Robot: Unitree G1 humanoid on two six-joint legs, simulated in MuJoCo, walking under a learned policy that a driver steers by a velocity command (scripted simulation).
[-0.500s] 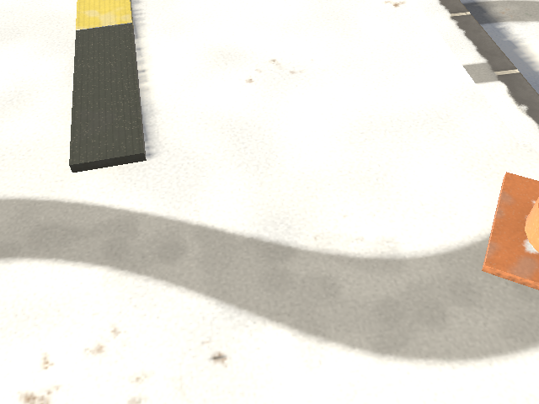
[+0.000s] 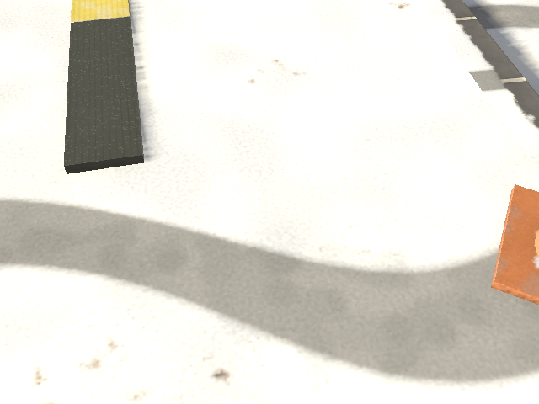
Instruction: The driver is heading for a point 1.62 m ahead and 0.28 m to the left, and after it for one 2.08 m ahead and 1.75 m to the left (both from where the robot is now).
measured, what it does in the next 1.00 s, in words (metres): stands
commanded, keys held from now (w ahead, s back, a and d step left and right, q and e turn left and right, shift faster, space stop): no key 1.00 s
